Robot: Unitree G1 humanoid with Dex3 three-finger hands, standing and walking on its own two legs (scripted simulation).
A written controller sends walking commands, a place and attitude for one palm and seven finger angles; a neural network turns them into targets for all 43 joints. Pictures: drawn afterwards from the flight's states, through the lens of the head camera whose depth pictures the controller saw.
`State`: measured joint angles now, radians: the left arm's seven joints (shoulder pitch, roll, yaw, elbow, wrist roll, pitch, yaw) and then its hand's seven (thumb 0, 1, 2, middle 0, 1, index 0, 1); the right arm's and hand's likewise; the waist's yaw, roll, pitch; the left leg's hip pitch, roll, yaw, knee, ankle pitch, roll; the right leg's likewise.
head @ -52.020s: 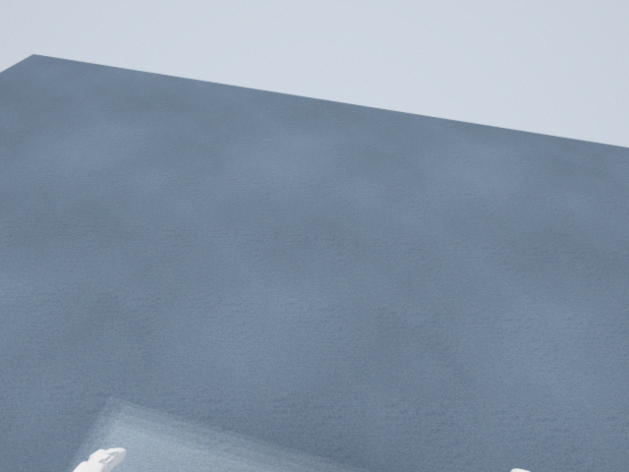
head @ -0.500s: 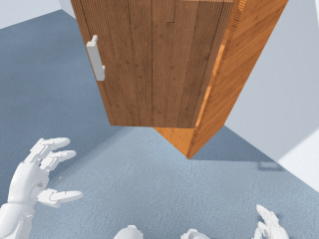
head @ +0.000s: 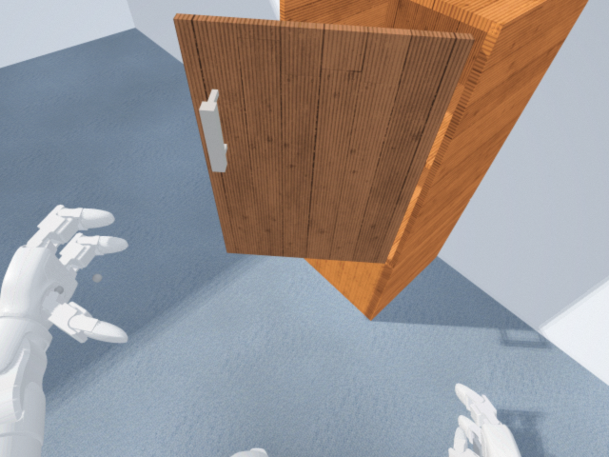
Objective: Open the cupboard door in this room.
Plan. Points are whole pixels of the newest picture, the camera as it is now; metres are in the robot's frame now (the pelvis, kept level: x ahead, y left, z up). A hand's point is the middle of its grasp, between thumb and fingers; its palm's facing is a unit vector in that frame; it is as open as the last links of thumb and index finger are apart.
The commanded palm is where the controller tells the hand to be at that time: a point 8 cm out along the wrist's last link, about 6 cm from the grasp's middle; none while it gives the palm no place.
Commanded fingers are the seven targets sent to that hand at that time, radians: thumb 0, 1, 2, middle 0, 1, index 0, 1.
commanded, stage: raise the hand with hooked fingers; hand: left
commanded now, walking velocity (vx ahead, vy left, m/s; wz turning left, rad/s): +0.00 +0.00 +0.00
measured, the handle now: (216, 131) +0.60 +0.21 +0.06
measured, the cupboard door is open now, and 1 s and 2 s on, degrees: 44 44 44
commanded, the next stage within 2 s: move the hooked fingers beside the handle in 0.52 s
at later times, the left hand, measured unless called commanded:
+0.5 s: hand (113, 277) +0.29 +0.25 +0.09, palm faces +0.06 -1.00 -0.03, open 14.0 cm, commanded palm +0.26 +0.30 +0.09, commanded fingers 0.00 -0.50 0.30 -0.30 -1.20 -0.30 -1.20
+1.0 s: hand (139, 231) +0.36 +0.25 +0.09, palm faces +0.03 -1.00 -0.02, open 14.0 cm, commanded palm +0.33 +0.30 +0.08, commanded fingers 0.00 -0.50 0.30 -0.30 -1.20 -0.30 -1.20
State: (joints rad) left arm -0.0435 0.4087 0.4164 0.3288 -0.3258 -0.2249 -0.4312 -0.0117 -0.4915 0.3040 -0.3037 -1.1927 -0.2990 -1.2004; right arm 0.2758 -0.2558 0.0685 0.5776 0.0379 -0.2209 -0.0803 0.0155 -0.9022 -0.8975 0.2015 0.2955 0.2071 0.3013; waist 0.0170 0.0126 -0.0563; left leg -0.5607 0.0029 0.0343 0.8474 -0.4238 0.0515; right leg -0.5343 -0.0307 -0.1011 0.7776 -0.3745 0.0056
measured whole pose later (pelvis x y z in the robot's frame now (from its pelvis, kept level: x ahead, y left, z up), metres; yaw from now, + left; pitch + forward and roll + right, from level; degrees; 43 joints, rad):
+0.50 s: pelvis +0.00 -0.02 +0.01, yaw +0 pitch +7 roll -2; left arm -0.05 0.41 0.43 0.41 -0.34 -0.23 -0.45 -0.01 -0.50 0.30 -0.30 -1.20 -0.30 -1.20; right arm 0.29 -0.27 0.05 0.58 0.04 -0.19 -0.08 0.02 -0.90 -0.90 0.20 0.30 0.20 0.30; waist 0.00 0.02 -0.07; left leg -0.53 0.02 0.03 0.80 -0.40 0.03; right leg -0.51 -0.01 -0.10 0.75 -0.36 -0.02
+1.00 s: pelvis -0.01 -0.04 +0.00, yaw -1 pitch +10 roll -1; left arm -0.37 0.52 0.48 0.76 -0.30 -0.26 -0.52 -0.01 -0.50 0.30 -0.30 -1.20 -0.30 -1.20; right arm 0.30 -0.30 0.04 0.62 0.05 -0.15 -0.09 0.01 -0.90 -0.90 0.20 0.30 0.21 0.30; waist -0.04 0.01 -0.06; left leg -0.61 0.04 0.03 0.84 -0.40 0.01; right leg -0.60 0.01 -0.10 0.79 -0.36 -0.04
